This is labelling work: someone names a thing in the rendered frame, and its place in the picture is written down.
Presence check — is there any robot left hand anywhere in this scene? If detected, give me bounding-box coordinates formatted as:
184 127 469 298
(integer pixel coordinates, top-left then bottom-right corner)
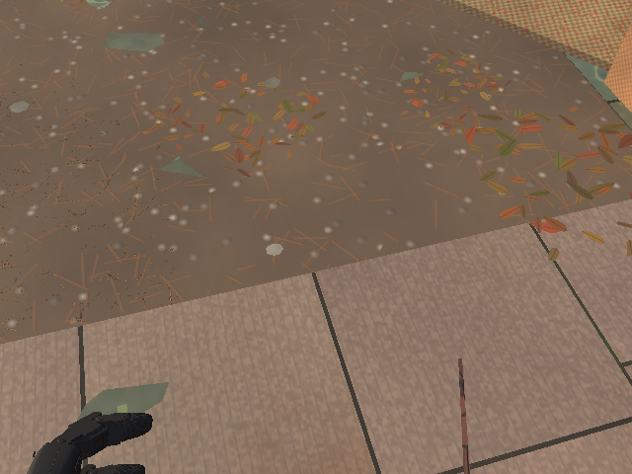
27 412 153 474

